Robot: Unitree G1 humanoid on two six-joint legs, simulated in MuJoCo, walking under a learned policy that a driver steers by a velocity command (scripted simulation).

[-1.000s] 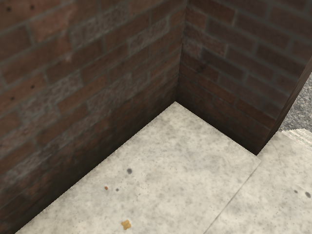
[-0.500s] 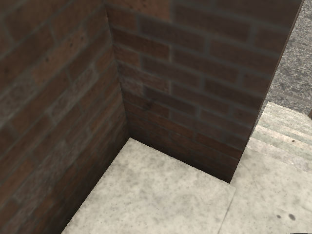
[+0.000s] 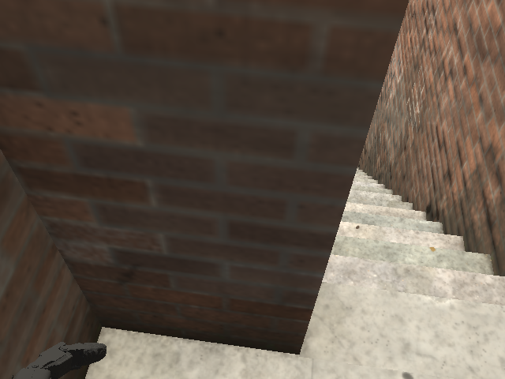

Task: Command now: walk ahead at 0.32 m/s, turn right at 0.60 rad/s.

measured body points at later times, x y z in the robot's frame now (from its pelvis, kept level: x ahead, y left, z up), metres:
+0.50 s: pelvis +0.03 +0.00 -0.01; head +0.07 -0.02 +0.44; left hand +0.22 +0.22 -0.12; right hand +0.06 -0.30 -0.12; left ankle +0.04 +0.10 -0.75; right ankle +0.10 -0.14 -0.74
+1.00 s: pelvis +0.00 -0.03 +0.00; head +0.03 -0.04 +0.44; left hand +0.29 +0.11 -0.10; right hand -0.08 -0.34 -0.09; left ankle +0.05 +0.10 -0.75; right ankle -0.08 -0.11 -0.75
